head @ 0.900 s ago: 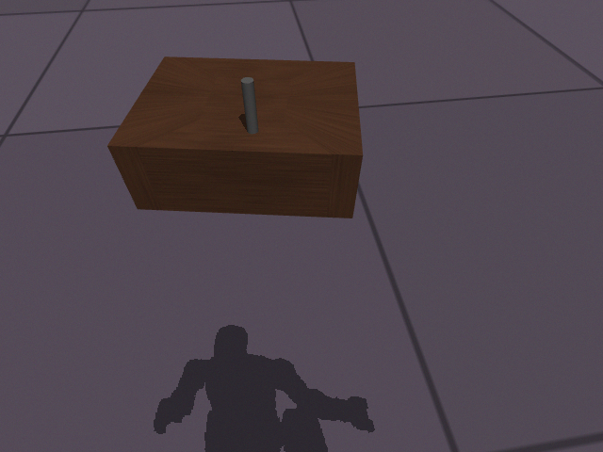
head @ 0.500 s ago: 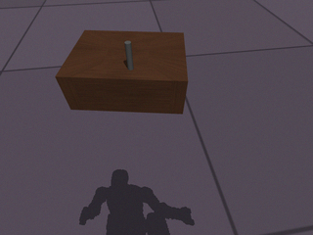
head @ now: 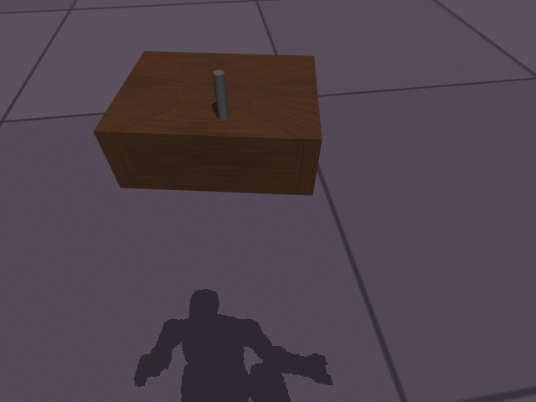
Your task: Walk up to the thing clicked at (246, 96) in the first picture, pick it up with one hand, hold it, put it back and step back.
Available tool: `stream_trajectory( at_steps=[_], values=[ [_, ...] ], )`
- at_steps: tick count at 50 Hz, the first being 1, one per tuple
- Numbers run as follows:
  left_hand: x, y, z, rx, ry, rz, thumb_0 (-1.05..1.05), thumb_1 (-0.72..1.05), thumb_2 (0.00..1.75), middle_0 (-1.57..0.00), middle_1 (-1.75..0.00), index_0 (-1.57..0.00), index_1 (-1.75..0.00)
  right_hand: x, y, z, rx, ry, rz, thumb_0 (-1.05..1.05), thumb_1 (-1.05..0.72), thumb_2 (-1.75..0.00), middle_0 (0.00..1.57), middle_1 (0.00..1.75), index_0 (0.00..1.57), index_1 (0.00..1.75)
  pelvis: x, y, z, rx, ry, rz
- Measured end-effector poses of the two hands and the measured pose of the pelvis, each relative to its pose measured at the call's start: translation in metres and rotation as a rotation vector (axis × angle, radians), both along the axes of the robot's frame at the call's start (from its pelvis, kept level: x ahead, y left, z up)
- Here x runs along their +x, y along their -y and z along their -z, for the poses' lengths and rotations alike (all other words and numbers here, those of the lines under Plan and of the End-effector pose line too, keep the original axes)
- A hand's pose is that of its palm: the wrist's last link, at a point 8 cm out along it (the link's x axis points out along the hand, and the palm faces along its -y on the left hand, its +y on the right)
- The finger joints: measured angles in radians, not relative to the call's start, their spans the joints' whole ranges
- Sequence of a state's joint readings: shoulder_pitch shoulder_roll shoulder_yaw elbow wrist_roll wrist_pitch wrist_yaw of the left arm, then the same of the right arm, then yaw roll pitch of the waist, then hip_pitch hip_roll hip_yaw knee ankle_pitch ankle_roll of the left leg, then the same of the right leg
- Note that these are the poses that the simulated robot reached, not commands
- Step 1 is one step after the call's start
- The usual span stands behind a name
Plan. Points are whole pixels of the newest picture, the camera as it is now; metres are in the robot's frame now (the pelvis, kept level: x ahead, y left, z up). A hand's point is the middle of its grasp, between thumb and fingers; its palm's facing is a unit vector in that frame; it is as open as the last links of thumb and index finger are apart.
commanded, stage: stand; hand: left
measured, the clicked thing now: (221, 96) +1.34 +0.20 -0.31
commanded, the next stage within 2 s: walk up in 0.22 s
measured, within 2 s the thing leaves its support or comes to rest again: neither
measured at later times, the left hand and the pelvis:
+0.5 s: hand out of the picture +0.12 +0.27 -0.15, palm faces -0.08 -0.91 -0.40, open 7.4 cm; pelvis +0.05 -0.02 -0.02, yaw -2 degrees
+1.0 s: hand (152, 333) +0.28 +0.23 -0.18, palm faces +0.02 -0.93 -0.35, open 7.4 cm; pelvis +0.25 -0.04 -0.03, yaw +0 degrees
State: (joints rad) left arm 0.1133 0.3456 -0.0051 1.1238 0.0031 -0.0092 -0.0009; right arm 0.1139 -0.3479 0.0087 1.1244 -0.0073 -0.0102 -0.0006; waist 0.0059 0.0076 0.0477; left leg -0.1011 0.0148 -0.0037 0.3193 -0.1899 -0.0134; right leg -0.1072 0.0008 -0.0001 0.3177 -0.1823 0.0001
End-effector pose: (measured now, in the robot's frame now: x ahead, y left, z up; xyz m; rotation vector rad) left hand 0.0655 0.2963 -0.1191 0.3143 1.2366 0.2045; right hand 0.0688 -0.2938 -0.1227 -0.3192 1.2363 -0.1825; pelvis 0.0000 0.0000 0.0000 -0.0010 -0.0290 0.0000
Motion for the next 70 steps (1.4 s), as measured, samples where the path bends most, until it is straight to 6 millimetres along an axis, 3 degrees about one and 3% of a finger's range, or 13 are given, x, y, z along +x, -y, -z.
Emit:
stream_trajectory(
  at_steps=[12, 19, 23, 28, 32, 38, 43, 47, 51, 54, 60, 65, 70],
  values=[
    [0.004, -0.002, -0.001, -0.003, 0.012, 0.001, 0.01, 0.91, 0.9, -0.2, -0.3, -0.21, -0.3, 0.004, -0.001, -0.001, 0.003, 0.01, 0.001, 0.01, -0.9, -0.9, 0.2, 0.3, 0.21, 0.3, 0.003, -0.001, 0.0, 0.0, 0.002, 0.0],
    [0.011, -0.02, 0.001, 0.017, 0.038, 0.009, 0.01, 0.91, 0.9, -0.2, -0.3, -0.21, -0.3, 0.01, 0.019, 0.002, -0.011, 0.061, 0.014, 0.01, -0.9, -0.9, 0.21, 0.3, 0.21, 0.3, 0.023, 0.0, 0.014, 0.014, -0.008, 0.019],
    [0.032, -0.019, -0.001, 0.055, -0.009, 0.045, 0.01, 0.91, 0.9, -0.2, -0.3, -0.2, -0.3, 0.006, 0.036, 0.005, -0.011, 0.059, 0.061, 0.01, -0.9, -0.9, 0.21, 0.3, 0.21, 0.3, 0.041, 0.012, 0.017, 0.042, -0.002, 0.047],
    [0.081, 0.003, -0.013, 0.077, 0.067, 0.075, 0.01, 0.91, 0.9, -0.2, -0.3, -0.2, -0.3, 0.005, 0.065, 0.017, -0.005, -0.051, 0.09, 0.01, -0.9, -0.9, 0.2, 0.3, 0.21, 0.3, 0.074, 0.035, 0.02, 0.004, 0.007, 0.026],
    [0.1, 0.018, -0.026, 0.085, 0.103, 0.052, 0.01, 0.91, 0.9, -0.2, -0.3, -0.21, -0.3, 0.041, 0.073, 0.012, 0.003, -0.065, 0.075, 0.01, -0.9, -0.9, 0.2, 0.3, 0.21, 0.3, 0.104, 0.046, 0.01, 0.027, 0.011, 0.039],
    [0.121, 0.029, -0.029, 0.084, 0.054, 0.026, 0.01, 0.91, 0.9, -0.2, -0.3, -0.21, -0.3, 0.125, 0.075, 0.007, 0.026, 0.046, 0.024, 0.01, -0.9, -0.9, 0.2, 0.3, 0.2, 0.3, 0.145, 0.051, 0.006, 0.007, 0.023, 0.033],
    [0.152, 0.028, -0.012, 0.059, 0.048, 0.006, 0.01, 0.9, 0.9, -0.2, -0.3, -0.21, -0.3, 0.198, 0.063, 0.008, 0.035, 0.075, -0.043, 0.01, -0.91, -0.9, 0.2, 0.3, 0.2, 0.3, 0.184, 0.049, 0.015, -0.031, 0.026, 0.002],
    [0.183, 0.022, 0.013, 0.032, 0.04, -0.023, 0.01, 0.9, 0.9, -0.2, -0.3, -0.21, -0.3, 0.264, 0.047, 0.008, 0.019, 0.113, -0.098, 0.01, -0.9, -0.9, 0.2, 0.3, 0.2, 0.3, 0.228, 0.043, 0.028, -0.038, 0.019, 0.002],
    [0.221, 0.021, 0.027, 0.001, 0.01, -0.033, 0.01, 0.91, 0.9, -0.2, -0.3, -0.21, -0.3, 0.315, 0.034, -0.004, -0.002, 0.201, -0.119, 0.01, -0.9, -0.9, 0.2, 0.3, 0.21, 0.3, 0.262, 0.033, 0.03, -0.006, 0.026, 0.006],
    [0.256, 0.024, 0.019, -0.026, 0.022, 0.014, 0.01, 0.91, 0.9, -0.2, -0.3, -0.21, -0.3, 0.33, 0.032, -0.018, -0.009, 0.241, -0.062, 0.01, -0.9, -0.9, 0.2, 0.3, 0.21, 0.3, 0.287, 0.027, 0.019, -0.023, 0.034, 0.009],
    [0.32, 0.016, 0.001, -0.03, 0.082, 0.058, 0.01, 0.91, 0.9, -0.2, -0.3, -0.21, -0.3, 0.341, 0.038, -0.033, -0.034, 0.205, -0.017, 0.01, -0.9, -0.9, 0.2, 0.3, 0.21, 0.3, 0.338, 0.027, 0.006, -0.012, 0.042, 0.019],
    [0.362, 0.012, -0.005, 0.005, 0.061, 0.074, 0.01, 0.91, 0.9, -0.2, -0.3, -0.21, -0.3, 0.348, 0.05, -0.027, -0.028, 0.14, 0.015, 0.01, -0.9, -0.9, 0.2, 0.3, 0.21, 0.3, 0.379, 0.035, 0.006, 0.007, 0.046, 0.038],
    [0.416, 0.023, -0.01, 0.042, 0.036, 0.091, 0.01, 0.91, 0.9, -0.2, -0.3, -0.2, -0.3, 0.364, 0.069, -0.008, -0.003, 0.075, 0.056, 0.01, -0.9, -0.9, 0.2, 0.3, 0.21, 0.3, 0.425, 0.049, 0.013, 0.03, 0.033, 0.043]
  ],
)
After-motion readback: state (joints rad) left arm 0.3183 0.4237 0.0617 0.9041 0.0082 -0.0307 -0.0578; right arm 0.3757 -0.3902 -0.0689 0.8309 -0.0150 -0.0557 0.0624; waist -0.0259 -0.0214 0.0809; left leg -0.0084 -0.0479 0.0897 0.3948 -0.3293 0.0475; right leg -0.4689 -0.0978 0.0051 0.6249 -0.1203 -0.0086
